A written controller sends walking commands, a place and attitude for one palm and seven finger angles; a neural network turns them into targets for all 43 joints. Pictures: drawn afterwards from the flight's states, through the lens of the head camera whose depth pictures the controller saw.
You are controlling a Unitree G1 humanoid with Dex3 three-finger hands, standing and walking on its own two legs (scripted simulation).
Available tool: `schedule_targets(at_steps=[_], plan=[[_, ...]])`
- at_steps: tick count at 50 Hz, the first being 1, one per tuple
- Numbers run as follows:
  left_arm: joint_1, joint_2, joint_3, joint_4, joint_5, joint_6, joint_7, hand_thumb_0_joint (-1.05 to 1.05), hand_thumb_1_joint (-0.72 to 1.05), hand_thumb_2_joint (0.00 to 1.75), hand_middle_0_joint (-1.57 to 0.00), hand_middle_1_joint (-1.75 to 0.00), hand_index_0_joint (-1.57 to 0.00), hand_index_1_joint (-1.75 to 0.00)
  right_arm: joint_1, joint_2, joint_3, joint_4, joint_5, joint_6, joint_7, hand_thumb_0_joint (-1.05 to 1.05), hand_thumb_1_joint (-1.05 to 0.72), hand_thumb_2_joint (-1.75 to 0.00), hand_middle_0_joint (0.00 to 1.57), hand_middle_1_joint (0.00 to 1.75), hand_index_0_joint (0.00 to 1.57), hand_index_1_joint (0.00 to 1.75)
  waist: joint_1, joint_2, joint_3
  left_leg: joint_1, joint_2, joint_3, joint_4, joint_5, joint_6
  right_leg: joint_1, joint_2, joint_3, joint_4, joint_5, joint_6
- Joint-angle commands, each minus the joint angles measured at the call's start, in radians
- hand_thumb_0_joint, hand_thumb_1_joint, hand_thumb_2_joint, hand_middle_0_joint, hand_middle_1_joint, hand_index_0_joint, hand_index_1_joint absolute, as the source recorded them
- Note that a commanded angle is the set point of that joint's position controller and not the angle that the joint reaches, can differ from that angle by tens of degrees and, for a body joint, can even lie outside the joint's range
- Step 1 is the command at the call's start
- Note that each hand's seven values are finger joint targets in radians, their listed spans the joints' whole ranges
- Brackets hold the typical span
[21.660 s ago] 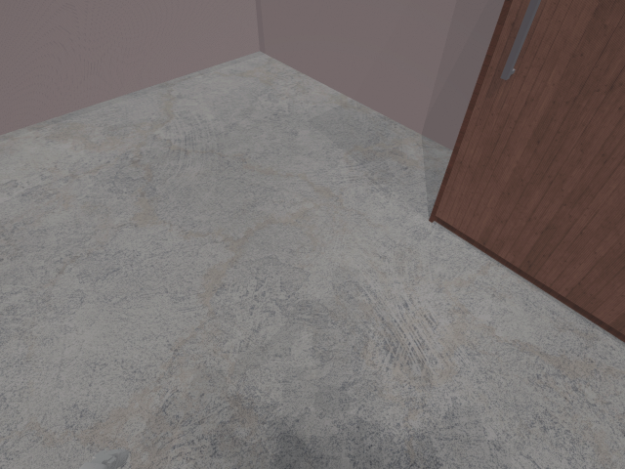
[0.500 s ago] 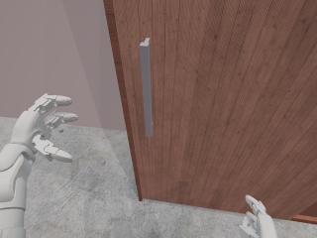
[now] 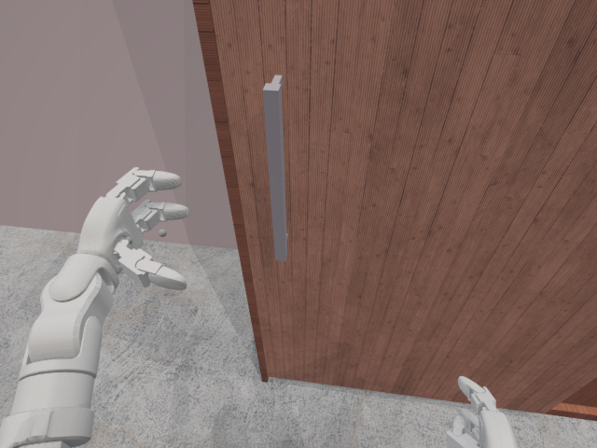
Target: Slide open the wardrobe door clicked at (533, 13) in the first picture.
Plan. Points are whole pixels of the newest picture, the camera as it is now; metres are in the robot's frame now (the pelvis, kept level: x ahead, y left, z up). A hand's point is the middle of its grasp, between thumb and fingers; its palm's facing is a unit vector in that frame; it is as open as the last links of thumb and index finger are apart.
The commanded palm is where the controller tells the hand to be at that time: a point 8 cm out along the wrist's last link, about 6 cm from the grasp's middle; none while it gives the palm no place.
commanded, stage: move the hooked fingers beside the handle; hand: left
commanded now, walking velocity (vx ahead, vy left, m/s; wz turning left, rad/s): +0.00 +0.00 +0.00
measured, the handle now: (279, 181) +0.48 +0.07 +0.12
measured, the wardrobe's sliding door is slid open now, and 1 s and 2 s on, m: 0.00 0.00 0.00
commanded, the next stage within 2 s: none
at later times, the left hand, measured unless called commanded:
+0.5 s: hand (207, 203) +0.38 +0.16 +0.16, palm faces -0.04 -1.00 -0.02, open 14.0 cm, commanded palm +0.37 +0.22 +0.15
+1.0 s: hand (230, 182) +0.43 +0.14 +0.15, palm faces -0.01 -1.00 +0.00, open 13.5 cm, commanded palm +0.41 +0.20 +0.14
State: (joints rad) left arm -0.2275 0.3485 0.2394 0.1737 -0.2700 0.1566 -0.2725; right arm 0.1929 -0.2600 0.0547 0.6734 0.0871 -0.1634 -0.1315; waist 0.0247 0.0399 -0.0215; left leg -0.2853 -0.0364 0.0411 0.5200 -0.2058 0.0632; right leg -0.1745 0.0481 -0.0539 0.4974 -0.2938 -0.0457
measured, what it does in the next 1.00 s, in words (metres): stands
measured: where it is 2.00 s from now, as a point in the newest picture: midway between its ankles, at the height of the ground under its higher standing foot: outside the picture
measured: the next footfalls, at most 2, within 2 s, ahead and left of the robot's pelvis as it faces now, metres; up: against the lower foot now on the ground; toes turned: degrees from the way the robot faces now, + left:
none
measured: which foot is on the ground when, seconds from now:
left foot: down 0.00-1.00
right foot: down 0.00-1.00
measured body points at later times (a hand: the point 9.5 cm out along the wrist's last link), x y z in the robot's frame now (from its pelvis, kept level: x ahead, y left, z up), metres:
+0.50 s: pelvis +0.00 -0.01 +0.00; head +0.00 -0.01 +0.45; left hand +0.38 +0.21 +0.16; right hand +0.14 -0.26 -0.09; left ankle +0.05 +0.08 -0.73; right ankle -0.01 -0.09 -0.73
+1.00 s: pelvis +0.01 -0.02 +0.00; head +0.02 -0.02 +0.45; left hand +0.43 +0.20 +0.15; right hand +0.11 -0.28 -0.11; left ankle +0.05 +0.08 -0.73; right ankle -0.01 -0.09 -0.73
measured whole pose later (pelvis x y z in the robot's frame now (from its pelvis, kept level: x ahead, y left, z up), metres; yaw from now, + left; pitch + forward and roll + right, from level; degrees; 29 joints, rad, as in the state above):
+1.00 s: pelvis +0.01 -0.02 +0.00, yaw -1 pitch +3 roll +0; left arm -0.60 0.31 0.22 0.65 -0.19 0.05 -0.15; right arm 0.29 -0.26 0.02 0.72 0.07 -0.06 -0.08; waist -0.04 0.02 -0.06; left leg -0.35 -0.02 0.05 0.52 -0.22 0.04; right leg -0.25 0.07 -0.04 0.51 -0.30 -0.06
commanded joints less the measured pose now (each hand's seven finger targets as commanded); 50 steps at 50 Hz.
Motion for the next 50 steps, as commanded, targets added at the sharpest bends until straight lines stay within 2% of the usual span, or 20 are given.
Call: schedule_targets(at_steps=[1,2,4,7,12,18,21,22,24,26,27,30,32,36,38,39,40,44,47,50], plan=[[-0.418,0.188,0.063,-0.169,-0.006,-0.051,0.038,0.00,-0.50,0.30,-0.30,-1.20,-0.30,-1.20,-0.115,-0.128,-0.046,-0.153,-0.003,-0.047,-0.007,0.00,-0.90,-0.90,0.20,0.30,0.20,0.30,-0.020,-0.029,-0.199,0.223,0.052,-0.107,-0.086,0.060,-0.036,-0.124,-0.031,0.048,-0.108,0.094,0.023],[-0.399,0.233,0.099,-0.151,0.003,-0.053,0.051,0.00,-0.50,0.30,-0.30,-1.20,-0.30,-1.20,-0.112,-0.135,-0.050,-0.146,-0.007,-0.042,-0.005,0.00,-0.90,-0.90,0.20,0.30,0.20,0.30,-0.010,-0.026,-0.212,0.221,0.057,-0.100,-0.083,0.072,-0.037,-0.110,-0.032,0.052,-0.108,0.100,0.021],[-0.459,0.169,0.040,-0.185,0.008,-0.068,0.062,0.00,-0.50,0.30,-0.30,-1.20,-0.30,-1.20,-0.117,-0.120,-0.045,-0.155,-0.007,-0.039,0.000,0.00,-0.90,-0.90,0.20,0.30,0.20,0.30,-0.019,0.009,-0.242,0.255,0.055,-0.105,-0.088,0.098,-0.041,-0.106,-0.031,0.047,-0.102,0.119,0.017],[-0.414,0.181,0.056,-0.151,0.014,-0.076,0.075,0.00,-0.50,0.30,-0.30,-1.20,-0.30,-1.20,-0.103,-0.127,-0.047,-0.147,-0.012,-0.028,0.006,0.00,-0.90,-0.90,0.20,0.30,0.20,0.30,-0.009,0.013,-0.242,0.253,0.057,-0.097,-0.084,0.134,-0.043,-0.088,-0.027,0.046,-0.102,0.153,0.015],[-0.476,0.176,0.044,-0.033,0.019,-0.061,0.081,0.00,-0.50,0.30,-0.30,-1.20,-0.30,-1.20,-0.089,-0.134,-0.049,-0.129,-0.007,-0.008,0.006,0.00,-0.90,-0.90,0.20,0.30,0.20,0.30,-0.031,-0.063,-0.160,0.197,0.057,-0.088,-0.091,0.063,-0.035,-0.122,-0.028,0.054,-0.126,0.104,0.024],[-0.634,0.144,-0.009,-0.087,0.031,-0.103,0.098,0.00,-0.50,0.30,-0.30,-1.20,-0.30,-1.20,-0.077,-0.128,-0.059,-0.128,-0.008,-0.007,0.008,0.00,-0.90,-0.90,0.20,0.30,0.20,0.30,-0.049,0.031,-0.252,0.267,0.057,-0.096,-0.081,0.110,-0.038,-0.125,-0.028,0.058,-0.117,0.134,0.017],[-0.662,0.152,0.001,-0.053,0.028,-0.123,0.103,0.00,-0.50,0.30,-0.30,-1.20,-0.30,-1.20,-0.056,-0.129,-0.061,-0.113,-0.010,-0.004,0.008,0.00,-0.90,-0.90,0.20,0.30,0.20,0.30,-0.054,-0.003,-0.275,0.270,0.056,-0.094,-0.075,0.137,-0.039,-0.111,-0.025,0.055,-0.110,0.165,0.018],[-0.613,0.192,0.045,-0.014,0.030,-0.122,0.111,0.00,-0.50,0.30,-0.30,-1.20,-0.30,-1.20,-0.050,-0.136,-0.064,-0.107,-0.015,0.000,0.009,0.00,-0.90,-0.90,0.20,0.30,0.20,0.30,-0.036,-0.017,-0.275,0.253,0.055,-0.086,-0.069,0.149,-0.035,-0.094,-0.027,0.063,-0.109,0.185,0.020],[-0.630,0.148,0.010,0.010,0.030,-0.117,0.111,0.00,-0.50,0.30,-0.30,-1.20,-0.30,-1.20,-0.048,-0.129,-0.062,-0.108,-0.010,0.005,0.013,0.00,-0.90,-0.90,0.20,0.30,0.20,0.30,-0.047,-0.037,-0.267,0.236,0.050,-0.078,-0.071,0.154,-0.033,-0.088,-0.030,0.061,-0.105,0.213,0.025],[-0.621,0.158,0.024,0.089,0.032,-0.099,0.117,0.00,-0.50,0.30,-0.30,-1.20,-0.30,-1.20,-0.039,-0.135,-0.061,-0.103,-0.009,0.013,0.015,0.00,-0.90,-0.90,0.20,0.30,0.20,0.30,-0.046,-0.059,-0.225,0.194,0.049,-0.074,-0.072,0.123,-0.032,-0.102,-0.031,0.063,-0.109,0.195,0.029],[-0.592,0.207,0.070,0.144,0.037,-0.090,0.122,0.00,-0.50,0.30,-0.30,-1.20,-0.30,-1.20,-0.032,-0.145,-0.066,-0.096,-0.010,0.020,0.016,0.00,-0.90,-0.90,0.20,0.30,0.20,0.30,-0.040,-0.096,-0.211,0.171,0.050,-0.067,-0.064,0.114,-0.028,-0.097,-0.035,0.071,-0.112,0.196,0.036],[-0.685,0.159,0.017,0.133,0.047,-0.095,0.126,0.00,-0.50,0.30,-0.30,-1.20,-0.30,-1.20,-0.028,-0.135,-0.066,-0.106,-0.008,0.027,0.020,0.00,-0.90,-0.90,0.20,0.30,0.20,0.30,-0.054,-0.036,-0.220,0.170,0.046,-0.062,-0.061,0.108,-0.029,-0.113,-0.036,0.074,-0.108,0.192,0.034],[-0.702,0.187,0.032,0.129,0.051,-0.118,0.127,0.00,-0.50,0.30,-0.30,-1.20,-0.30,-1.20,-0.013,-0.143,-0.071,-0.104,-0.011,0.031,0.022,0.00,-0.90,-0.90,0.20,0.30,0.20,0.30,-0.054,-0.027,-0.251,0.182,0.047,-0.063,-0.047,0.135,-0.028,-0.101,-0.034,0.077,-0.097,0.222,0.033],[-0.859,0.134,-0.034,0.090,0.051,-0.179,0.125,0.00,-0.50,0.30,-0.30,-1.20,-0.30,-1.20,0.005,-0.133,-0.075,-0.092,-0.010,0.022,0.022,0.00,-0.90,-0.90,0.20,0.30,0.20,0.30,-0.087,0.021,-0.301,0.235,0.048,-0.073,-0.029,0.164,-0.028,-0.134,-0.024,0.075,-0.087,0.235,0.027],[-0.847,0.167,-0.002,0.118,0.052,-0.190,0.130,0.00,-0.50,0.30,-0.30,-1.20,-0.30,-1.20,0.020,-0.140,-0.081,-0.083,-0.015,0.023,0.022,0.00,-0.90,-0.90,0.20,0.30,0.20,0.30,-0.079,-0.001,-0.329,0.235,0.048,-0.075,-0.027,0.183,-0.026,-0.118,-0.026,0.076,-0.081,0.260,0.029],[-0.849,0.127,-0.032,0.135,0.051,-0.190,0.130,0.00,-0.50,0.30,-0.30,-1.20,-0.30,-1.20,0.022,-0.134,-0.080,-0.080,-0.013,0.023,0.023,0.00,-0.90,-0.90,0.20,0.30,0.20,0.30,-0.086,-0.014,-0.330,0.232,0.045,-0.073,-0.025,0.190,-0.026,-0.113,-0.026,0.073,-0.077,0.278,0.030],[-0.830,0.138,-0.006,0.182,0.048,-0.182,0.135,0.00,-0.50,0.30,-0.30,-1.20,-0.30,-1.20,0.033,-0.137,-0.082,-0.072,-0.014,0.024,0.025,0.00,-0.90,-0.90,0.20,0.30,0.20,0.30,-0.079,-0.043,-0.332,0.220,0.045,-0.073,-0.021,0.197,-0.026,-0.109,-0.026,0.073,-0.074,0.297,0.034],[-0.756,0.151,0.027,0.328,0.062,-0.142,0.150,0.00,-0.50,0.30,-0.30,-1.20,-0.30,-1.20,0.053,-0.143,-0.080,-0.070,-0.014,0.043,0.034,0.00,-0.90,-0.90,0.20,0.30,0.20,0.30,-0.062,-0.101,-0.278,0.144,0.039,-0.062,-0.026,0.173,-0.024,-0.097,-0.032,0.071,-0.070,0.312,0.042],[-0.720,0.204,0.074,0.346,0.074,-0.139,0.152,0.00,-0.50,0.30,-0.30,-1.20,-0.30,-1.20,0.062,-0.152,-0.085,-0.082,-0.018,0.057,0.038,0.00,-0.90,-0.90,0.20,0.30,0.20,0.30,-0.052,-0.110,-0.276,0.110,0.037,-0.052,-0.021,0.173,-0.022,-0.074,-0.040,0.081,-0.062,0.349,0.053],[-0.725,0.158,0.035,0.279,0.075,-0.160,0.141,0.00,-0.50,0.30,-0.30,-1.20,-0.30,-1.20,0.053,-0.140,-0.085,-0.105,-0.014,0.060,0.045,0.00,-0.90,-0.90,0.20,0.30,0.20,0.30,-0.055,-0.076,-0.290,0.117,0.034,-0.046,-0.010,0.177,-0.022,-0.077,-0.042,0.089,-0.054,0.381,0.058]])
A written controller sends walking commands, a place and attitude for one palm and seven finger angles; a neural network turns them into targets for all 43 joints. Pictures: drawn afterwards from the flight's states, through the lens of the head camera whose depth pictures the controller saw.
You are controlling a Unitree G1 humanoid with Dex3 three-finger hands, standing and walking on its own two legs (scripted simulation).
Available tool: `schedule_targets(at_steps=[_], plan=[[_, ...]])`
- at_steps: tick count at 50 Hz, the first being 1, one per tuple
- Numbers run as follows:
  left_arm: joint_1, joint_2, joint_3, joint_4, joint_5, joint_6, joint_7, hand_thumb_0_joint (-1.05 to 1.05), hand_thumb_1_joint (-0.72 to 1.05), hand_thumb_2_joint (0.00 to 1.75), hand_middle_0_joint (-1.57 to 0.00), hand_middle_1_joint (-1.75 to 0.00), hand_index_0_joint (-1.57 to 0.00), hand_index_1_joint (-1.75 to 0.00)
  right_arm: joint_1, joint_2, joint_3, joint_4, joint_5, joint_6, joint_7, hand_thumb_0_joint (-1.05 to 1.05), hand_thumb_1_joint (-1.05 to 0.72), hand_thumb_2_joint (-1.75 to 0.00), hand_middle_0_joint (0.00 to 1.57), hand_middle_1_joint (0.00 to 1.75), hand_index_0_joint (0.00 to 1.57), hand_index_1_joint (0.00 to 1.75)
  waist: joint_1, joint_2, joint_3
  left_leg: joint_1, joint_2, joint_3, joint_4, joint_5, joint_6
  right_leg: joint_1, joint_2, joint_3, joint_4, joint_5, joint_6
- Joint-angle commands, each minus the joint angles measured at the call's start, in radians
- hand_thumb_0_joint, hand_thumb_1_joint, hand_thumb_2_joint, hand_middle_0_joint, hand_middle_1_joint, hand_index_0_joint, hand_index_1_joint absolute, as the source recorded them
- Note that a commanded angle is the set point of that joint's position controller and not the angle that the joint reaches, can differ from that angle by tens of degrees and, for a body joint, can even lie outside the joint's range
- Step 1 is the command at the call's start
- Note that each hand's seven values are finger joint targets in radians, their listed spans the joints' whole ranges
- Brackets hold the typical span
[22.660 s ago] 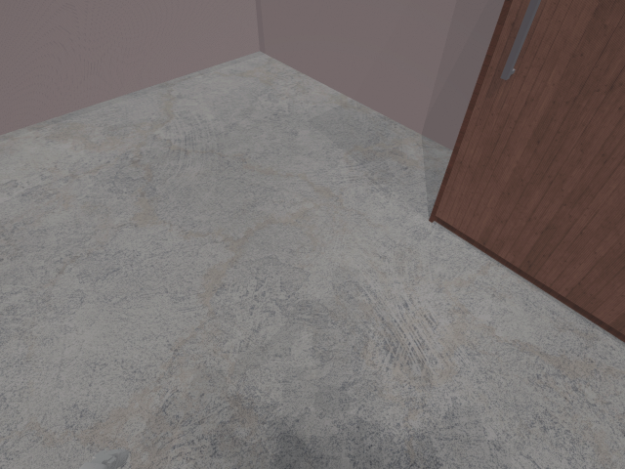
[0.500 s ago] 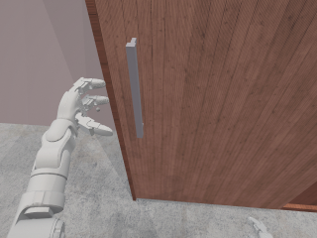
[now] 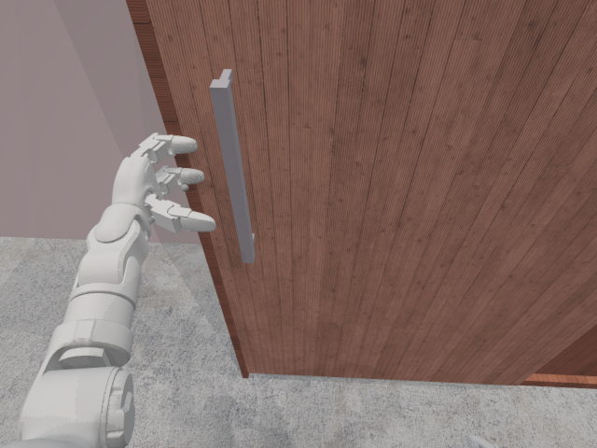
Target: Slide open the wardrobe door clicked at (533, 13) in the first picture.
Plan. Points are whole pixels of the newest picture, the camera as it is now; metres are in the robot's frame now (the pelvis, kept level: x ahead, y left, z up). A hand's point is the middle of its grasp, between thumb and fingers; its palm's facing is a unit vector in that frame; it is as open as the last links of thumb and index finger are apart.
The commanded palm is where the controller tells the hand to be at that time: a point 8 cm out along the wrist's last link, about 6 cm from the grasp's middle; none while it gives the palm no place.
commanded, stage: move the hooked fingers beside the handle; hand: left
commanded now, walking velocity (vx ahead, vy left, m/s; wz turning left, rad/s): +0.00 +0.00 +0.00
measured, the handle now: (239, 182) +0.46 +0.10 +0.12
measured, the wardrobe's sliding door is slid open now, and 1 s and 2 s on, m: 0.00 0.00 0.00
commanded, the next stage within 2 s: none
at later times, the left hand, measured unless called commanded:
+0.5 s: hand (183, 200) +0.40 +0.17 +0.14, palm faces -0.01 -1.00 -0.02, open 14.0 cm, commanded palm +0.38 +0.22 +0.15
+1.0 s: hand (188, 194) +0.40 +0.16 +0.15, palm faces +0.00 -1.00 -0.01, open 13.9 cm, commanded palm +0.38 +0.21 +0.15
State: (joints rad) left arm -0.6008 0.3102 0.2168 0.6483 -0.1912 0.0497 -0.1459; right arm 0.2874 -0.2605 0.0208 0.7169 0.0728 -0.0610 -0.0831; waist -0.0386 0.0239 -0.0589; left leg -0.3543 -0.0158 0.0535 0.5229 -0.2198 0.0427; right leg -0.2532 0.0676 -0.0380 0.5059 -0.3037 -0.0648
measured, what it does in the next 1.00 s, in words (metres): stands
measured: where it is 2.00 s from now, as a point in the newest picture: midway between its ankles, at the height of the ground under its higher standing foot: outside the picture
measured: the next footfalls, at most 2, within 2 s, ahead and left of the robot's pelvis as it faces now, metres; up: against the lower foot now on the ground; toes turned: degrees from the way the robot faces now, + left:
none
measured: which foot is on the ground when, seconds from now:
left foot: down 0.00-1.00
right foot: down 0.00-1.00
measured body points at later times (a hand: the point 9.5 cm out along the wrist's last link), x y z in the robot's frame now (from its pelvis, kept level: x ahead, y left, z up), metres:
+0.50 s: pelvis -0.01 +0.01 +0.00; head +0.00 +0.00 +0.45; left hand +0.40 +0.22 +0.14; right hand +0.11 -0.25 -0.11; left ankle +0.03 +0.09 -0.73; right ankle -0.03 -0.07 -0.73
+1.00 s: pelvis -0.01 +0.01 +0.00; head +0.00 +0.01 +0.45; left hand +0.40 +0.21 +0.15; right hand +0.10 -0.25 -0.11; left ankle +0.03 +0.09 -0.73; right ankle -0.03 -0.07 -0.73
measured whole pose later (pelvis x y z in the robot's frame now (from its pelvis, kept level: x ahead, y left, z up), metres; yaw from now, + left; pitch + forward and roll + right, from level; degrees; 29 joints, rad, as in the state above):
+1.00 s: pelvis -0.01 +0.01 +0.00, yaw +0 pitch +2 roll -1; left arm -0.56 0.26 0.16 0.58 -0.17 -0.01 -0.09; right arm 0.28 -0.25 0.01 0.71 0.07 -0.07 -0.08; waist -0.03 0.03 -0.04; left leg -0.34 -0.02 0.06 0.52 -0.22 0.06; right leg -0.23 0.06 -0.03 0.50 -0.29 -0.05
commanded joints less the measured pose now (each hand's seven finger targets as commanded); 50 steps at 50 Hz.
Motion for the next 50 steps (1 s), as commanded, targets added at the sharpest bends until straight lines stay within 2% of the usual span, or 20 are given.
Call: schedule_targets(at_steps=[1,4,6,8,10,12,15,17,20,21,24,28,29,31,33,38,43,44,46,50], plan=[[-0.338,0.208,0.066,-0.200,-0.003,-0.060,0.012,0.00,-0.50,0.30,-0.30,-1.20,-0.30,-1.20,-0.041,-0.139,-0.053,-0.151,0.002,-0.040,-0.004,0.00,-0.90,-0.90,0.20,0.30,0.20,0.30,0.008,-0.071,-0.252,0.188,0.014,-0.058,-0.012,0.189,-0.001,0.002,-0.058,0.072,-0.064,0.386,0.076],[-0.411,0.190,0.032,-0.316,-0.017,-0.102,-0.004,0.00,-0.50,0.30,-0.30,-1.20,-0.30,-1.20,-0.059,-0.135,-0.056,-0.164,0.004,-0.044,-0.008,0.00,-0.90,-0.90,0.20,0.30,0.20,0.30,0.000,-0.022,-0.293,0.230,0.015,-0.058,-0.007,0.204,0.003,0.008,-0.055,0.080,-0.062,0.392,0.073],[-0.435,0.231,0.057,-0.372,-0.024,-0.129,-0.009,0.00,-0.50,0.30,-0.30,-1.20,-0.30,-1.20,-0.062,-0.135,-0.054,-0.162,0.003,-0.048,-0.015,0.00,-0.90,-0.90,0.20,0.30,0.20,0.30,0.002,-0.007,-0.318,0.257,0.018,-0.062,-0.010,0.216,0.003,0.019,-0.049,0.079,-0.063,0.389,0.066],[-0.452,0.236,0.048,-0.383,-0.027,-0.139,-0.010,0.00,-0.50,0.30,-0.30,-1.20,-0.30,-1.20,-0.072,-0.132,-0.049,-0.157,0.005,-0.048,-0.021,0.00,-0.90,-0.90,0.20,0.30,0.20,0.30,-0.003,0.009,-0.301,0.258,0.020,-0.064,-0.016,0.197,0.005,0.009,-0.049,0.078,-0.070,0.353,0.064],[-0.460,0.181,0.008,-0.353,-0.027,-0.132,-0.008,0.00,-0.50,0.30,-0.30,-1.20,-0.30,-1.20,-0.072,-0.127,-0.049,-0.145,0.006,-0.056,-0.023,0.00,-0.90,-0.90,0.20,0.30,0.20,0.30,-0.016,0.007,-0.271,0.272,0.021,-0.068,-0.018,0.181,0.003,-0.030,-0.042,0.069,-0.080,0.310,0.061],[-0.400,0.225,0.056,-0.261,-0.028,-0.102,-0.001,0.00,-0.50,0.30,-0.30,-1.20,-0.30,-1.20,-0.067,-0.143,-0.049,-0.134,0.006,-0.053,-0.025,0.00,-0.90,-0.90,0.20,0.30,0.20,0.30,-0.007,-0.038,-0.228,0.241,0.021,-0.069,-0.021,0.140,0.006,-0.044,-0.044,0.071,-0.092,0.265,0.068],[-0.389,0.187,0.032,-0.152,-0.027,-0.052,-0.005,0.00,-0.50,0.30,-0.30,-1.20,-0.30,-1.20,-0.067,-0.141,-0.042,-0.130,0.010,-0.047,-0.021,0.00,-0.90,-0.90,0.20,0.30,0.20,0.30,-0.012,-0.064,-0.171,0.189,0.018,-0.069,-0.029,0.095,0.003,-0.072,-0.052,0.071,-0.101,0.225,0.073],[-0.361,0.229,0.065,-0.107,-0.019,-0.038,-0.005,0.00,-0.50,0.30,-0.30,-1.20,-0.30,-1.20,-0.060,-0.153,-0.044,-0.135,0.007,-0.038,-0.019,0.00,-0.90,-0.90,0.20,0.30,0.20,0.30,0.000,-0.067,-0.184,0.175,0.016,-0.070,-0.026,0.096,0.001,-0.058,-0.056,0.071,-0.093,0.221,0.072],[-0.434,0.142,-0.016,-0.215,-0.017,-0.073,-0.007,0.00,-0.50,0.30,-0.30,-1.20,-0.30,-1.20,-0.069,-0.133,-0.044,-0.159,0.009,-0.046,-0.012,0.00,-0.90,-0.90,0.20,0.30,0.20,0.30,-0.008,0.011,-0.251,0.237,0.018,-0.076,-0.017,0.148,-0.003,-0.063,-0.046,0.059,-0.076,0.246,0.053],[-0.482,0.148,-0.019,-0.280,-0.019,-0.098,-0.003,0.00,-0.50,0.30,-0.30,-1.20,-0.30,-1.20,-0.069,-0.132,-0.048,-0.162,0.008,-0.051,-0.011,0.00,-0.90,-0.90,0.20,0.30,0.20,0.30,-0.011,0.044,-0.288,0.274,0.020,-0.083,-0.013,0.174,-0.005,-0.066,-0.042,0.057,-0.071,0.254,0.046],[-0.526,0.129,-0.037,-0.367,-0.025,-0.147,0.012,0.00,-0.50,0.30,-0.30,-1.20,-0.30,-1.20,-0.068,-0.130,-0.052,-0.159,0.004,-0.064,-0.012,0.00,-0.90,-0.90,0.20,0.30,0.20,0.30,-0.018,0.043,-0.349,0.349,0.030,-0.099,-0.011,0.221,-0.008,-0.071,-0.032,0.048,-0.065,0.259,0.040],[-0.460,0.222,0.061,-0.234,-0.019,-0.125,0.040,0.00,-0.50,0.30,-0.30,-1.20,-0.30,-1.20,-0.060,-0.142,-0.046,-0.131,0.000,-0.057,-0.017,0.00,-0.90,-0.90,0.20,0.30,0.20,0.30,-0.002,-0.082,-0.266,0.252,0.029,-0.088,-0.038,0.152,0.000,-0.045,-0.038,0.050,-0.086,0.228,0.050],[-0.459,0.170,0.020,-0.218,-0.011,-0.114,0.042,0.00,-0.50,0.30,-0.30,-1.20,-0.30,-1.20,-0.065,-0.134,-0.043,-0.131,0.002,-0.056,-0.016,0.00,-0.90,-0.90,0.20,0.30,0.20,0.30,-0.007,-0.073,-0.247,0.244,0.026,-0.083,-0.042,0.151,-0.002,-0.045,-0.038,0.048,-0.084,0.234,0.050],[-0.401,0.139,0.003,-0.157,0.001,-0.082,0.047,0.00,-0.50,0.30,-0.30,-1.20,-0.30,-1.20,-0.064,-0.132,-0.041,-0.134,0.002,-0.051,-0.011,0.00,-0.90,-0.90,0.20,0.30,0.20,0.30,0.000,-0.053,-0.213,0.230,0.025,-0.081,-0.045,0.137,-0.005,-0.067,-0.037,0.045,-0.088,0.213,0.050],[-0.366,0.145,0.013,-0.125,0.009,-0.064,0.048,0.00,-0.50,0.30,-0.30,-1.20,-0.30,-1.20,-0.062,-0.134,-0.041,-0.141,0.002,-0.044,-0.006,0.00,-0.90,-0.90,0.20,0.30,0.20,0.30,0.008,-0.032,-0.194,0.223,0.026,-0.079,-0.043,0.148,-0.006,-0.068,-0.040,0.043,-0.088,0.219,0.047],[-0.416,0.116,-0.024,-0.182,0.007,-0.075,0.038,0.00,-0.50,0.30,-0.30,-1.20,-0.30,-1.20,-0.054,-0.133,-0.046,-0.156,0.003,-0.040,-0.001,0.00,-0.90,-0.90,0.20,0.30,0.20,0.30,-0.008,-0.021,-0.209,0.241,0.029,-0.087,-0.037,0.155,-0.009,-0.082,-0.035,0.039,-0.083,0.210,0.042],[-0.484,0.141,-0.006,-0.310,-0.006,-0.123,0.049,0.00,-0.50,0.30,-0.30,-1.20,-0.30,-1.20,-0.059,-0.133,-0.054,-0.158,-0.001,-0.053,-0.006,0.00,-0.90,-0.90,0.20,0.30,0.20,0.30,-0.002,-0.007,-0.309,0.312,0.034,-0.097,-0.033,0.191,-0.010,-0.062,-0.029,0.044,-0.081,0.218,0.039],[-0.519,0.129,-0.019,-0.333,-0.007,-0.135,0.052,0.00,-0.50,0.30,-0.30,-1.20,-0.30,-1.20,-0.059,-0.129,-0.052,-0.152,-0.002,-0.056,-0.007,0.00,-0.90,-0.90,0.20,0.30,0.20,0.30,-0.015,-0.013,-0.313,0.331,0.036,-0.096,-0.031,0.206,-0.008,-0.065,-0.027,0.044,-0.081,0.233,0.040],[-0.504,0.174,0.017,-0.355,-0.002,-0.153,0.060,0.00,-0.50,0.30,-0.30,-1.20,-0.30,-1.20,-0.059,-0.128,-0.052,-0.143,-0.005,-0.061,-0.010,0.00,-0.90,-0.90,0.20,0.30,0.20,0.30,0.000,0.005,-0.332,0.340,0.036,-0.095,-0.035,0.222,-0.011,-0.045,-0.026,0.046,-0.079,0.247,0.037],[-0.417,0.104,-0.036,-0.277,0.004,-0.121,0.058,0.00,-0.50,0.30,-0.30,-1.20,-0.30,-1.20,-0.070,-0.124,-0.047,-0.135,0.000,-0.059,-0.006,0.00,-0.90,-0.90,0.20,0.30,0.20,0.30,-0.001,0.006,-0.253,0.313,0.035,-0.093,-0.045,0.198,-0.013,-0.065,-0.025,0.036,-0.090,0.227,0.038]])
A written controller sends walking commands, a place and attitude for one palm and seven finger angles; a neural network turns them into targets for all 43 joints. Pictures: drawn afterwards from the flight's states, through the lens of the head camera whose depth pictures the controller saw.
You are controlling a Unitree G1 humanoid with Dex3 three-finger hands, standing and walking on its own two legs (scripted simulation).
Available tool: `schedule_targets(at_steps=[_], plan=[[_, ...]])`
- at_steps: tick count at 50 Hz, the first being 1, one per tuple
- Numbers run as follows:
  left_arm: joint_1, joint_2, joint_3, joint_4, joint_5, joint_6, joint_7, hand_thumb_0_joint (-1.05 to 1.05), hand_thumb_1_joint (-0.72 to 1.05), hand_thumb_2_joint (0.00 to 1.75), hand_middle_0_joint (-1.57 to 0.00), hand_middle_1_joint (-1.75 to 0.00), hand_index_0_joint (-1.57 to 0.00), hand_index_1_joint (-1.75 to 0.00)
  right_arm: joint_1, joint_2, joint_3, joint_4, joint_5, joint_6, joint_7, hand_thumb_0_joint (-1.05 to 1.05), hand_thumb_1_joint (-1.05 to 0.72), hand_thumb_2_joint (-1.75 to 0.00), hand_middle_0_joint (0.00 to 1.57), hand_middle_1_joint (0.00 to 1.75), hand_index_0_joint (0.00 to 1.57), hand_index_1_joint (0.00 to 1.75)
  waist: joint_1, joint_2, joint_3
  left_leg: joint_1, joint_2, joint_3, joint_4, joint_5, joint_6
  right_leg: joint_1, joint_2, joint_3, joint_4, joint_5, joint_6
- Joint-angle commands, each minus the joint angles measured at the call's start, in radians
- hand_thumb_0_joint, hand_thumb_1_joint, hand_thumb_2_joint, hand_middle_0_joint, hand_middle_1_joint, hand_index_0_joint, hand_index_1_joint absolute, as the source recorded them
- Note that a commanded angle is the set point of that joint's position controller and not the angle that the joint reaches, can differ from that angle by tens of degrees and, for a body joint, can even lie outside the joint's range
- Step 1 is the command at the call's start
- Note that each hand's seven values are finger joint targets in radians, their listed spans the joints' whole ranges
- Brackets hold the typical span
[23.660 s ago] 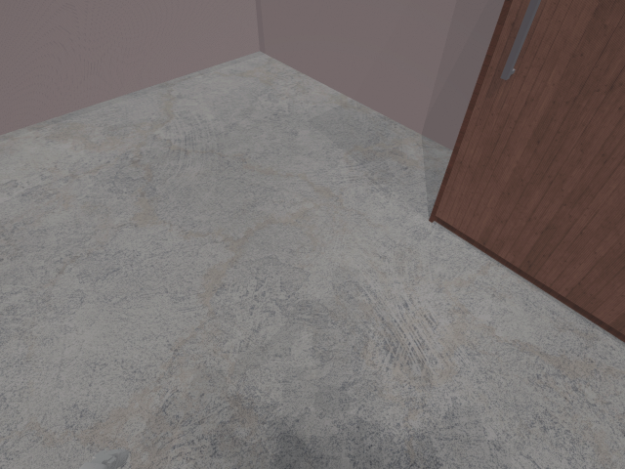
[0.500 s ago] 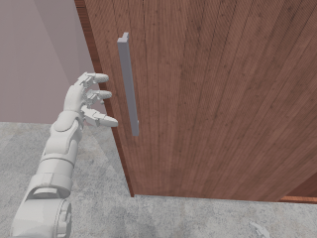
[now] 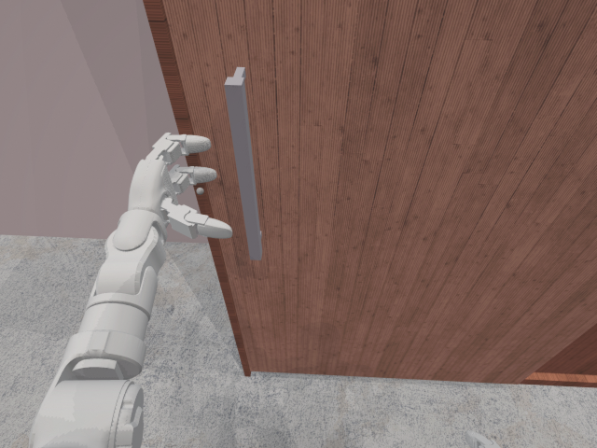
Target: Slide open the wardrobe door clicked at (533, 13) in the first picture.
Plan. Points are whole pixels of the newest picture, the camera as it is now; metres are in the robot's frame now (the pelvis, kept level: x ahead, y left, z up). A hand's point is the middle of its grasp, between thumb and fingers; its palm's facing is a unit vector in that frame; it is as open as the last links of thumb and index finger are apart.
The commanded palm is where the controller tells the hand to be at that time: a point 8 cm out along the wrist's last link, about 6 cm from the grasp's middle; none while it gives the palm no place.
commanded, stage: move the hooked fingers beside the handle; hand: left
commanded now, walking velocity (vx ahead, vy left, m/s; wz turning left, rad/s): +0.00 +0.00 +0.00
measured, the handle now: (249, 179) +0.46 +0.09 +0.12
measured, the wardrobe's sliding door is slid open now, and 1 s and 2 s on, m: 0.00 0.00 0.00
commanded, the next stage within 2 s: none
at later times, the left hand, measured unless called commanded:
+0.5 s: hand (199, 183) +0.42 +0.15 +0.16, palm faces +0.01 -1.00 +0.00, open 13.8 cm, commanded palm +0.39 +0.20 +0.14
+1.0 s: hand (198, 193) +0.40 +0.15 +0.15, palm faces +0.00 -1.00 +0.01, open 14.0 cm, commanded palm +0.37 +0.20 +0.14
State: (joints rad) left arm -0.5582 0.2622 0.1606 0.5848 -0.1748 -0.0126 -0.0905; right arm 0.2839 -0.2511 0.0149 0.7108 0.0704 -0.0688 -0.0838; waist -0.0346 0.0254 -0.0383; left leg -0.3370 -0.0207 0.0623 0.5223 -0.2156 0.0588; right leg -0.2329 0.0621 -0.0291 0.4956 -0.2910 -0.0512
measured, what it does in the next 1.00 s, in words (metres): stands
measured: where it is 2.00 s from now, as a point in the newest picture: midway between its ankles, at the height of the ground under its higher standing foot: outside the picture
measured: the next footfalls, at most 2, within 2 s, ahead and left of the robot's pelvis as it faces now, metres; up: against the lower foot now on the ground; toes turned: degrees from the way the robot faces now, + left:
none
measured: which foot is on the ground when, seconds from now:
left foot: down 0.00-1.00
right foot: down 0.00-1.00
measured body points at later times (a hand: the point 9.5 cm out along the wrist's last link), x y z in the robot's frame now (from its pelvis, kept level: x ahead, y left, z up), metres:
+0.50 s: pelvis +0.00 -0.01 +0.00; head +0.00 -0.02 +0.45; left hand +0.41 +0.20 +0.16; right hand +0.12 -0.27 -0.11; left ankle +0.04 +0.08 -0.73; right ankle -0.02 -0.09 -0.73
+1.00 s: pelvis +0.00 -0.01 +0.00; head -0.01 -0.02 +0.45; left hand +0.40 +0.20 +0.15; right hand +0.13 -0.27 -0.10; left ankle +0.04 +0.08 -0.73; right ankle -0.02 -0.09 -0.73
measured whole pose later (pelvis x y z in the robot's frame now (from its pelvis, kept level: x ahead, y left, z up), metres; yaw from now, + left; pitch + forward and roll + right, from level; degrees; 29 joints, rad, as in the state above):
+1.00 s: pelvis +0.00 -0.01 +0.00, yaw +0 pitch +1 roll +0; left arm -0.55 0.28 0.18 0.60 -0.21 0.07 -0.14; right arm 0.25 -0.26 0.02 0.68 0.08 -0.04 -0.08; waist -0.03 0.04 -0.06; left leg -0.33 -0.01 0.06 0.51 -0.21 0.05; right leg -0.23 0.07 -0.03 0.49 -0.29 -0.06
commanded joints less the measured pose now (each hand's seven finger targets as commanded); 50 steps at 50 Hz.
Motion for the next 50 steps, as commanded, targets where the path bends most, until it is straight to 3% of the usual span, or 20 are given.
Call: schedule_targets(at_steps=[1,3,6,13,16,17,21,22,25,27,30,37,39,40,41,42,44,46,47,50], plan=[[-0.449,0.168,0.042,-0.178,-0.014,-0.040,0.004,0.00,-0.50,0.30,-0.30,-1.20,-0.30,-1.20,-0.067,-0.137,-0.041,-0.124,0.004,-0.048,-0.006,0.00,-0.90,-0.90,0.20,0.30,0.20,0.30,-0.005,-0.006,-0.241,0.276,0.038,-0.101,-0.047,0.178,-0.029,-0.093,-0.020,0.027,-0.087,0.205,0.025],[-0.408,0.149,0.029,-0.101,-0.017,0.004,-0.002,0.00,-0.50,0.30,-0.30,-1.20,-0.30,-1.20,-0.067,-0.143,-0.037,-0.130,0.008,-0.038,-0.004,0.00,-0.90,-0.90,0.20,0.30,0.20,0.30,-0.005,-0.050,-0.191,0.229,0.035,-0.097,-0.057,0.140,-0.025,-0.093,-0.025,0.026,-0.096,0.189,0.029],[-0.392,0.140,0.035,-0.115,-0.025,0.031,-0.008,0.00,-0.50,0.30,-0.30,-1.20,-0.30,-1.20,-0.072,-0.142,-0.038,-0.149,0.009,-0.033,-0.002,0.00,-0.90,-0.90,0.20,0.30,0.20,0.30,0.002,-0.071,-0.207,0.212,0.027,-0.088,-0.053,0.133,-0.022,-0.077,-0.029,0.032,-0.096,0.202,0.033],[-0.578,0.223,0.058,-0.336,-0.013,-0.092,0.011,0.00,-0.50,0.30,-0.30,-1.20,-0.30,-1.20,-0.082,-0.133,-0.041,-0.150,-0.002,-0.048,-0.009,0.00,-0.90,-0.90,0.20,0.30,0.20,0.30,-0.010,0.019,-0.340,0.309,0.034,-0.096,-0.035,0.194,-0.021,-0.053,-0.027,0.048,-0.077,0.237,0.026],[-0.571,0.211,0.051,-0.255,-0.016,-0.085,0.004,0.00,-0.50,0.30,-0.30,-1.20,-0.30,-1.20,-0.079,-0.132,-0.035,-0.128,-0.001,-0.051,-0.013,0.00,-0.90,-0.90,0.20,0.30,0.20,0.30,-0.021,0.003,-0.301,0.287,0.032,-0.093,-0.036,0.160,-0.019,-0.070,-0.026,0.047,-0.086,0.219,0.031],[-0.537,0.234,0.068,-0.204,-0.011,-0.070,0.002,0.00,-0.50,0.30,-0.30,-1.20,-0.30,-1.20,-0.072,-0.140,-0.037,-0.122,-0.001,-0.044,-0.014,0.00,-0.90,-0.90,0.20,0.30,0.20,0.30,-0.015,-0.014,-0.287,0.270,0.030,-0.090,-0.037,0.151,-0.017,-0.060,-0.029,0.051,-0.091,0.217,0.033],[-0.449,0.175,0.042,-0.043,-0.025,0.013,-0.026,0.00,-0.50,0.30,-0.30,-1.20,-0.30,-1.20,-0.071,-0.141,-0.031,-0.126,0.009,-0.032,-0.011,0.00,-0.90,-0.90,0.20,0.30,0.20,0.30,-0.014,-0.056,-0.204,0.191,0.021,-0.081,-0.042,0.100,-0.018,-0.084,-0.036,0.048,-0.102,0.204,0.044],[-0.423,0.192,0.064,0.002,-0.026,0.026,-0.030,0.00,-0.50,0.30,-0.30,-1.20,-0.30,-1.20,-0.063,-0.149,-0.033,-0.126,0.008,-0.028,-0.009,0.00,-0.90,-0.90,0.20,0.30,0.20,0.30,-0.009,-0.079,-0.191,0.176,0.020,-0.081,-0.038,0.102,-0.016,-0.076,-0.039,0.050,-0.101,0.212,0.048],[-0.455,0.191,0.065,-0.096,-0.034,0.002,-0.040,0.00,-0.50,0.30,-0.30,-1.20,-0.30,-1.20,-0.062,-0.143,-0.040,-0.150,0.007,-0.032,-0.004,0.00,-0.90,-0.90,0.20,0.30,0.20,0.30,0.001,-0.049,-0.267,0.196,0.017,-0.080,-0.026,0.149,-0.016,-0.048,-0.041,0.056,-0.081,0.273,0.044],[-0.379,0.194,0.071,-0.121,-0.027,-0.013,-0.042,0.00,-0.50,0.30,-0.30,-1.20,-0.30,-1.20,-0.057,-0.146,-0.044,-0.161,0.005,-0.028,0.002,0.00,-0.90,-0.90,0.20,0.30,0.20,0.30,0.012,-0.027,-0.293,0.209,0.015,-0.076,-0.017,0.197,-0.016,-0.027,-0.040,0.052,-0.063,0.330,0.043],[-0.386,0.201,0.076,-0.202,-0.033,-0.030,-0.043,0.00,-0.50,0.30,-0.30,-1.20,-0.30,-1.20,-0.056,-0.142,-0.047,-0.168,0.008,-0.026,0.004,0.00,-0.90,-0.90,0.20,0.30,0.20,0.30,0.009,-0.072,-0.314,0.208,0.017,-0.074,-0.017,0.211,-0.015,-0.004,-0.040,0.055,-0.057,0.373,0.049],[-0.503,0.261,0.090,-0.326,-0.029,-0.073,-0.022,0.00,-0.50,0.30,-0.30,-1.20,-0.30,-1.20,-0.089,-0.139,-0.039,-0.152,0.006,-0.033,-0.016,0.00,-0.90,-0.90,0.20,0.30,0.20,0.30,-0.008,-0.013,-0.274,0.244,0.023,-0.076,-0.029,0.151,-0.008,-0.034,-0.035,0.065,-0.087,0.267,0.046],[-0.518,0.215,0.049,-0.307,-0.025,-0.065,-0.021,0.00,-0.50,0.30,-0.30,-1.20,-0.30,-1.20,-0.097,-0.131,-0.036,-0.142,0.008,-0.038,-0.018,0.00,-0.90,-0.90,0.20,0.30,0.20,0.30,-0.017,0.031,-0.268,0.266,0.023,-0.078,-0.033,0.144,-0.010,-0.062,-0.033,0.061,-0.093,0.240,0.041],[-0.497,0.223,0.062,-0.267,-0.026,-0.053,-0.020,0.00,-0.50,0.30,-0.30,-1.20,-0.30,-1.20,-0.093,-0.133,-0.035,-0.135,0.008,-0.038,-0.018,0.00,-0.90,-0.90,0.20,0.30,0.20,0.30,-0.015,0.026,-0.255,0.256,0.023,-0.079,-0.032,0.139,-0.012,-0.067,-0.033,0.061,-0.096,0.236,0.043],[-0.463,0.188,0.036,-0.230,-0.028,-0.037,-0.028,0.00,-0.50,0.30,-0.30,-1.20,-0.30,-1.20,-0.091,-0.133,-0.034,-0.135,0.009,-0.036,-0.017,0.00,-0.90,-0.90,0.20,0.30,0.20,0.30,-0.016,0.007,-0.244,0.251,0.022,-0.081,-0.035,0.135,-0.013,-0.070,-0.032,0.055,-0.096,0.234,0.043],[-0.416,0.216,0.073,-0.190,-0.035,-0.020,-0.029,0.00,-0.50,0.30,-0.30,-1.20,-0.30,-1.20,-0.085,-0.143,-0.037,-0.137,0.008,-0.034,-0.016,0.00,-0.90,-0.90,0.20,0.30,0.20,0.30,-0.001,-0.032,-0.251,0.238,0.020,-0.084,-0.036,0.140,-0.012,-0.048,-0.033,0.053,-0.095,0.243,0.047],[-0.383,0.162,0.036,-0.157,-0.043,0.014,-0.044,0.00,-0.50,0.30,-0.30,-1.20,-0.30,-1.20,-0.092,-0.139,-0.035,-0.146,0.015,-0.030,-0.012,0.00,-0.90,-0.90,0.20,0.30,0.20,0.30,0.000,-0.042,-0.247,0.226,0.018,-0.080,-0.038,0.147,-0.014,-0.050,-0.036,0.049,-0.090,0.264,0.050],[-0.342,0.171,0.058,-0.150,-0.047,0.035,-0.047,0.00,-0.50,0.30,-0.30,-1.20,-0.30,-1.20,-0.088,-0.143,-0.037,-0.157,0.013,-0.028,-0.008,0.00,-0.90,-0.90,0.20,0.30,0.20,0.30,0.015,-0.059,-0.259,0.214,0.018,-0.078,-0.038,0.162,-0.017,-0.036,-0.038,0.048,-0.085,0.289,0.050],[-0.296,0.207,0.097,-0.133,-0.046,0.038,-0.044,0.00,-0.50,0.30,-0.30,-1.20,-0.30,-1.20,-0.084,-0.151,-0.040,-0.159,0.011,-0.022,-0.007,0.00,-0.90,-0.90,0.20,0.30,0.20,0.30,0.025,-0.088,-0.256,0.209,0.018,-0.078,-0.037,0.176,-0.015,-0.017,-0.039,0.048,-0.082,0.309,0.052],[-0.340,0.182,0.070,-0.245,-0.045,0.012,-0.039,0.00,-0.50,0.30,-0.30,-1.20,-0.30,-1.20,-0.098,-0.138,-0.038,-0.181,0.009,-0.024,-0.003,0.00,-0.90,-0.90,0.20,0.30,0.20,0.30,0.019,-0.083,-0.276,0.212,0.018,-0.071,-0.038,0.185,-0.014,-0.007,-0.042,0.053,-0.076,0.334,0.051]])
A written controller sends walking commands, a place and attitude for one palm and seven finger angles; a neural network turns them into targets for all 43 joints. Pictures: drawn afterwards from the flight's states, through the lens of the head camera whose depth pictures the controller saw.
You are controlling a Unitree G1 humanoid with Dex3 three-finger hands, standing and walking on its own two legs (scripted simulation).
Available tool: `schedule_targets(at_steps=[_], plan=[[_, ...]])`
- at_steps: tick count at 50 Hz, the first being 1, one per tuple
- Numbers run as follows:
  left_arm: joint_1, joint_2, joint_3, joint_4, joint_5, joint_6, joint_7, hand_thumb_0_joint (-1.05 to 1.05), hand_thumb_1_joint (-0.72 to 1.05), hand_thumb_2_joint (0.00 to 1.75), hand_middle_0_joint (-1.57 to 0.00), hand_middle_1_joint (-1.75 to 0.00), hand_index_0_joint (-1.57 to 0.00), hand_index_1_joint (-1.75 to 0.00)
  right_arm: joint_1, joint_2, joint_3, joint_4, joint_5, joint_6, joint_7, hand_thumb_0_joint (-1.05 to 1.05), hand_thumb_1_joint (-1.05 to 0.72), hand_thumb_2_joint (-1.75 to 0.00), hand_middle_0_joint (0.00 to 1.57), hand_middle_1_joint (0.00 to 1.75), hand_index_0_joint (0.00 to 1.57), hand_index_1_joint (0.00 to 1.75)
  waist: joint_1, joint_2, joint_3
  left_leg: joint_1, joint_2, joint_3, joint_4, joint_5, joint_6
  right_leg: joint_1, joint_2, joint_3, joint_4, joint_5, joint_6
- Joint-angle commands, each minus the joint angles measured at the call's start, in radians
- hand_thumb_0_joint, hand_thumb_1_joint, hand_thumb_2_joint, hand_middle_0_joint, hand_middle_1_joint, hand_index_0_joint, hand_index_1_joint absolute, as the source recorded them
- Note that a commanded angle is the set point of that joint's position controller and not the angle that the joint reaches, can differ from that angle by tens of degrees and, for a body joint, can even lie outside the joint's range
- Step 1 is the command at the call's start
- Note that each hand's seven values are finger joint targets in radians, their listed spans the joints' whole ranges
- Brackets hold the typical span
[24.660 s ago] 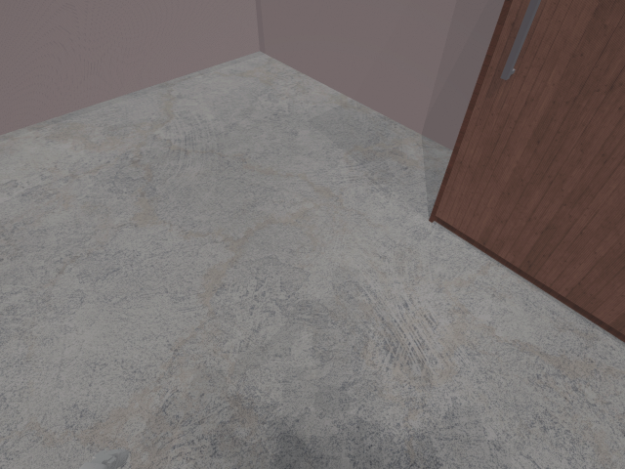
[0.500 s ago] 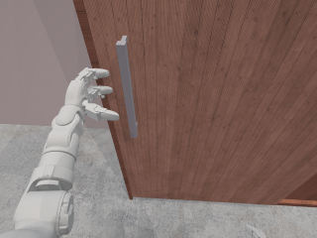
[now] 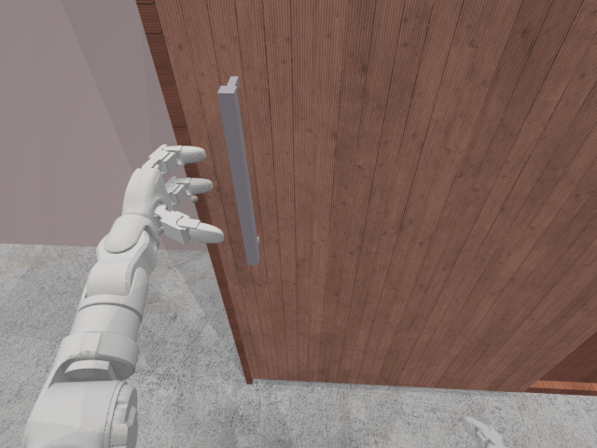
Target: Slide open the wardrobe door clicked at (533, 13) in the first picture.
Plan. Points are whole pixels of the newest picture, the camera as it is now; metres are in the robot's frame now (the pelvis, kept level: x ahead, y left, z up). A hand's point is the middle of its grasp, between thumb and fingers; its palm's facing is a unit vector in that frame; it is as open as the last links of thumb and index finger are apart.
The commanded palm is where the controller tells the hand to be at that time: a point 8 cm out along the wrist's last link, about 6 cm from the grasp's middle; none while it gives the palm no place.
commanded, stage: move the hooked fingers beside the handle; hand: left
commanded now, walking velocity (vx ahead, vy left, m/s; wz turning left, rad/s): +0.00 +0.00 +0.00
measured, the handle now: (245, 185) +0.46 +0.10 +0.12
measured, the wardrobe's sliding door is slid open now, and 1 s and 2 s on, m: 0.00 0.00 0.00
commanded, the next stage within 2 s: feel for the door with the fingertips in 1.36 s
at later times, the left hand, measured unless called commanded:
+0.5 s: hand (198, 200) +0.41 +0.16 +0.14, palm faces +0.02 -1.00 +0.00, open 13.9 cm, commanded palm +0.38 +0.21 +0.15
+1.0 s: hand (202, 189) +0.42 +0.15 +0.15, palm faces -0.02 -1.00 +0.00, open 13.7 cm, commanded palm +0.40 +0.21 +0.14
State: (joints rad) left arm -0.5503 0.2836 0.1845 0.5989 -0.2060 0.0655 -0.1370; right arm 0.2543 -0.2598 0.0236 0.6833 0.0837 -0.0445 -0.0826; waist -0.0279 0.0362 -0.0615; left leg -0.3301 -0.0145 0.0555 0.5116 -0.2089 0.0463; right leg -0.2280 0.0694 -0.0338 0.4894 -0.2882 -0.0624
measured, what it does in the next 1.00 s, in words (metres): stands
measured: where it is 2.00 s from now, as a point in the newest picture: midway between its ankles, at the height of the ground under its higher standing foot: outside the picture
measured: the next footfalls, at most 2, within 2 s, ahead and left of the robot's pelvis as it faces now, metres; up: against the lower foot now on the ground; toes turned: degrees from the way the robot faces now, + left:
none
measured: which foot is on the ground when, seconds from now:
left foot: down 0.00-1.00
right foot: down 0.00-1.00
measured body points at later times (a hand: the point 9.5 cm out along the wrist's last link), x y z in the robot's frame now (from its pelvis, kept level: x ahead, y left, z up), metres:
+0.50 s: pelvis +0.00 +0.01 +0.00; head +0.00 +0.00 +0.45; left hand +0.40 +0.21 +0.15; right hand +0.11 -0.25 -0.11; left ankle +0.04 +0.09 -0.74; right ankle -0.02 -0.08 -0.74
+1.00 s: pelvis +0.00 +0.00 +0.00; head +0.00 +0.00 +0.45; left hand +0.41 +0.21 +0.16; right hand +0.12 -0.25 -0.11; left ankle +0.04 +0.09 -0.74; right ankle -0.02 -0.08 -0.74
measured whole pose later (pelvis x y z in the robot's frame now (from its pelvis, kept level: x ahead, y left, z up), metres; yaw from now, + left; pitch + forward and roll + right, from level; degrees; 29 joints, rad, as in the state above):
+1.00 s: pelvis +0.00 +0.00 +0.00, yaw +0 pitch +2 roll -1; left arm -0.61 0.28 0.17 0.66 -0.18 0.01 -0.12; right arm 0.25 -0.25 0.03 0.70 0.07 -0.05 -0.08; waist -0.04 0.02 -0.05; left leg -0.34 -0.02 0.06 0.51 -0.21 0.05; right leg -0.23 0.07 -0.03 0.49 -0.29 -0.06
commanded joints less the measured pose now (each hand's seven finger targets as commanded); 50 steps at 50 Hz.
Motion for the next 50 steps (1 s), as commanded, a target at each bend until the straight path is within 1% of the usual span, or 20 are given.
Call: schedule_targets(at_steps=[1,2,4,5,6,7,8,12,15,18,24,26,31,34,39,40,42,45,47,50], plan=[[-0.359,0.206,0.085,-0.285,-0.011,-0.080,0.016,0.00,-0.50,0.30,-0.30,-1.20,-0.30,-1.20,-0.067,-0.131,-0.048,-0.155,-0.003,-0.049,-0.006,0.00,-0.90,-0.90,0.20,0.30,0.20,0.30,0.017,-0.089,-0.255,0.205,0.014,-0.063,-0.023,0.176,-0.001,-0.011,-0.047,0.062,-0.070,0.328,0.061],[-0.378,0.242,0.103,-0.315,-0.006,-0.097,0.024,0.00,-0.50,0.30,-0.30,-1.20,-0.30,-1.20,-0.070,-0.136,-0.047,-0.153,-0.007,-0.046,-0.007,0.00,-0.90,-0.90,0.20,0.30,0.20,0.30,0.016,-0.080,-0.254,0.210,0.015,-0.064,-0.025,0.177,0.001,-0.005,-0.049,0.065,-0.070,0.323,0.062],[-0.483,0.186,0.031,-0.391,0.007,-0.130,0.027,0.00,-0.50,0.30,-0.30,-1.20,-0.30,-1.20,-0.083,-0.119,-0.043,-0.153,-0.006,-0.052,-0.009,0.00,-0.90,-0.90,0.20,0.30,0.20,0.30,-0.014,-0.026,-0.254,0.248,0.017,-0.066,-0.024,0.172,0.002,-0.036,-0.044,0.063,-0.074,0.290,0.054],[-0.495,0.203,0.046,-0.395,0.009,-0.143,0.033,0.00,-0.50,0.30,-0.30,-1.20,-0.30,-1.20,-0.081,-0.119,-0.045,-0.144,-0.008,-0.057,-0.011,0.00,-0.90,-0.90,0.20,0.30,0.20,0.30,-0.008,-0.008,-0.261,0.265,0.020,-0.071,-0.022,0.169,-0.001,-0.048,-0.039,0.061,-0.076,0.263,0.048],[-0.509,0.159,-0.004,-0.410,0.011,-0.148,0.029,0.00,-0.50,0.30,-0.30,-1.20,-0.30,-1.20,-0.088,-0.116,-0.042,-0.142,-0.007,-0.062,-0.012,0.00,-0.90,-0.90,0.20,0.30,0.20,0.30,-0.020,0.027,-0.255,0.284,0.022,-0.073,-0.024,0.164,-0.002,-0.069,-0.037,0.059,-0.080,0.242,0.046],[-0.514,0.197,0.026,-0.400,0.011,-0.150,0.034,0.00,-0.50,0.30,-0.30,-1.20,-0.30,-1.20,-0.084,-0.124,-0.046,-0.135,-0.007,-0.061,-0.016,0.00,-0.90,-0.90,0.20,0.30,0.20,0.30,-0.021,0.015,-0.255,0.292,0.024,-0.079,-0.022,0.153,-0.001,-0.071,-0.036,0.058,-0.086,0.219,0.046],[-0.520,0.156,-0.017,-0.390,0.012,-0.144,0.028,0.00,-0.50,0.30,-0.30,-1.20,-0.30,-1.20,-0.094,-0.118,-0.041,-0.130,-0.006,-0.063,-0.017,0.00,-0.90,-0.90,0.20,0.30,0.20,0.30,-0.023,0.053,-0.247,0.296,0.024,-0.081,-0.029,0.145,-0.004,-0.083,-0.037,0.055,-0.088,0.204,0.042],[-0.464,0.088,-0.052,-0.204,-0.002,-0.074,0.020,0.00,-0.50,0.30,-0.30,-1.20,-0.30,-1.20,-0.079,-0.130,-0.043,-0.103,-0.002,-0.061,-0.018,0.00,-0.90,-0.90,0.20,0.30,0.20,0.30,-0.035,-0.024,-0.181,0.271,0.023,-0.102,-0.040,0.084,-0.008,-0.133,-0.032,0.039,-0.108,0.132,0.045],[-0.463,0.114,-0.008,-0.104,-0.010,-0.028,0.028,0.00,-0.50,0.30,-0.30,-1.20,-0.30,-1.20,-0.068,-0.136,-0.039,-0.098,-0.002,-0.056,-0.016,0.00,-0.90,-0.90,0.20,0.30,0.20,0.30,-0.024,-0.097,-0.170,0.207,0.020,-0.102,-0.047,0.063,-0.009,-0.123,-0.040,0.037,-0.107,0.120,0.047],[-0.450,0.172,0.054,-0.147,-0.001,-0.055,0.050,0.00,-0.50,0.30,-0.30,-1.20,-0.30,-1.20,-0.064,-0.136,-0.041,-0.122,-0.013,-0.054,-0.008,0.00,-0.90,-0.90,0.20,0.30,0.20,0.30,0.011,-0.083,-0.249,0.204,0.016,-0.096,-0.047,0.115,-0.009,-0.057,-0.046,0.043,-0.086,0.173,0.041],[-0.529,0.235,0.076,-0.302,0.034,-0.184,0.069,0.00,-0.50,0.30,-0.30,-1.20,-0.30,-1.20,-0.055,-0.123,-0.047,-0.130,-0.019,-0.063,-0.003,0.00,-0.90,-0.90,0.20,0.30,0.20,0.30,0.004,-0.011,-0.319,0.269,0.026,-0.081,-0.029,0.190,-0.007,-0.027,-0.037,0.055,-0.064,0.246,0.036],[-0.501,0.199,0.041,-0.287,0.031,-0.180,0.054,0.00,-0.50,0.30,-0.30,-1.20,-0.30,-1.20,-0.058,-0.121,-0.045,-0.125,-0.015,-0.063,-0.003,0.00,-0.90,-0.90,0.20,0.30,0.20,0.30,-0.006,0.020,-0.296,0.282,0.027,-0.078,-0.029,0.186,-0.009,-0.048,-0.033,0.052,-0.072,0.240,0.037],[-0.435,0.088,-0.040,-0.173,-0.004,-0.083,0.008,0.00,-0.50,0.30,-0.30,-1.20,-0.30,-1.20,-0.056,-0.128,-0.047,-0.117,0.003,-0.056,-0.007,0.00,-0.90,-0.90,0.20,0.30,0.20,0.30,-0.029,-0.051,-0.174,0.234,0.025,-0.086,-0.041,0.115,-0.007,-0.103,-0.028,0.036,-0.103,0.185,0.046],[-0.466,0.115,-0.013,-0.142,-0.008,-0.050,0.013,0.00,-0.50,0.30,-0.30,-1.20,-0.30,-1.20,-0.047,-0.138,-0.049,-0.109,0.002,-0.055,-0.010,0.00,-0.90,-0.90,0.20,0.30,0.20,0.30,-0.033,-0.083,-0.162,0.216,0.022,-0.093,-0.039,0.099,-0.004,-0.117,-0.031,0.038,-0.106,0.167,0.047],[-0.582,0.120,-0.024,-0.302,0.011,-0.126,0.053,0.00,-0.50,0.30,-0.30,-1.20,-0.30,-1.20,-0.047,-0.123,-0.050,-0.113,-0.010,-0.069,-0.007,0.00,-0.90,-0.90,0.20,0.30,0.20,0.30,-0.027,0.008,-0.292,0.303,0.024,-0.102,-0.027,0.184,-0.011,-0.091,-0.030,0.039,-0.076,0.209,0.035],[-0.584,0.153,0.015,-0.303,0.013,-0.142,0.065,0.00,-0.50,0.30,-0.30,-1.20,-0.30,-1.20,-0.038,-0.125,-0.053,-0.106,-0.016,-0.074,-0.006,0.00,-0.90,-0.90,0.20,0.30,0.20,0.30,-0.019,-0.005,-0.314,0.316,0.028,-0.107,-0.025,0.195,-0.012,-0.090,-0.027,0.037,-0.074,0.208,0.033],[-0.558,0.231,0.073,-0.273,0.021,-0.156,0.076,0.00,-0.50,0.30,-0.30,-1.20,-0.30,-1.20,-0.033,-0.134,-0.051,-0.097,-0.021,-0.069,-0.008,0.00,-0.90,-0.90,0.20,0.30,0.20,0.30,-0.008,-0.033,-0.314,0.289,0.027,-0.099,-0.027,0.196,-0.008,-0.054,-0.030,0.045,-0.074,0.225,0.036],[-0.491,0.198,0.060,-0.171,0.025,-0.130,0.068,0.00,-0.50,0.30,-0.30,-1.20,-0.30,-1.20,-0.042,-0.126,-0.043,-0.099,-0.017,-0.062,-0.007,0.00,-0.90,-0.90,0.20,0.30,0.20,0.30,-0.005,-0.060,-0.264,0.236,0.021,-0.081,-0.034,0.170,-0.006,-0.043,-0.034,0.047,-0.078,0.246,0.042],[-0.421,0.235,0.097,-0.057,0.028,-0.089,0.057,0.00,-0.50,0.30,-0.30,-1.20,-0.30,-1.20,-0.032,-0.140,-0.042,-0.100,-0.016,-0.047,-0.007,0.00,-0.90,-0.90,0.20,0.30,0.20,0.30,0.001,-0.096,-0.204,0.178,0.017,-0.072,-0.037,0.132,-0.002,-0.039,-0.040,0.052,-0.088,0.235,0.051],[-0.443,0.222,0.085,-0.049,0.016,-0.066,0.030,0.00,-0.50,0.30,-0.30,-1.20,-0.30,-1.20,-0.038,-0.137,-0.039,-0.116,-0.010,-0.037,-0.007,0.00,-0.90,-0.90,0.20,0.30,0.20,0.30,-0.006,-0.074,-0.170,0.151,0.015,-0.067,-0.035,0.110,-0.004,-0.061,-0.046,0.054,-0.089,0.230,0.051]])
